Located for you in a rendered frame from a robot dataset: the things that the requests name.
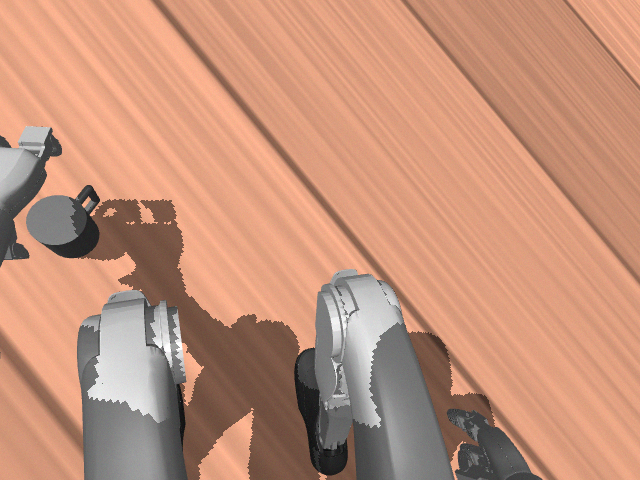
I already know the right robot foot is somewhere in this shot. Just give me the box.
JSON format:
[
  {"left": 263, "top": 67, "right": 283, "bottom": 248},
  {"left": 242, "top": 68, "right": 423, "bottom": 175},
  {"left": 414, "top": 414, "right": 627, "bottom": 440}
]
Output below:
[{"left": 294, "top": 348, "right": 348, "bottom": 475}]

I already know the right robot hand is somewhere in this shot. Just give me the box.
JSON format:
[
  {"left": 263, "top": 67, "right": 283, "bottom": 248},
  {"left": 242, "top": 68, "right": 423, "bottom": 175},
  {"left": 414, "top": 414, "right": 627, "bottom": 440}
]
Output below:
[{"left": 447, "top": 409, "right": 532, "bottom": 480}]

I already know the mug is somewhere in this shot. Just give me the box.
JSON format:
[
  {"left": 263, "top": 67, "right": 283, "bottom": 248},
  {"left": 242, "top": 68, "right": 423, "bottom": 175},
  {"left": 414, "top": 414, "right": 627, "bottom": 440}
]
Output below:
[{"left": 26, "top": 185, "right": 100, "bottom": 258}]

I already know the left robot hand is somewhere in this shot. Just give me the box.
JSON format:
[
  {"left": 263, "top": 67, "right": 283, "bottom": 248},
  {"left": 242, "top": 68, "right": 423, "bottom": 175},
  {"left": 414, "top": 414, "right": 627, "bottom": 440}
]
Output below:
[{"left": 0, "top": 126, "right": 62, "bottom": 260}]

